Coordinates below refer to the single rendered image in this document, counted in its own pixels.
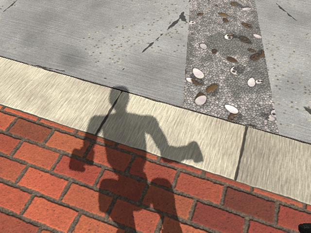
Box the robot right hand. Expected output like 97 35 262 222
298 223 311 233

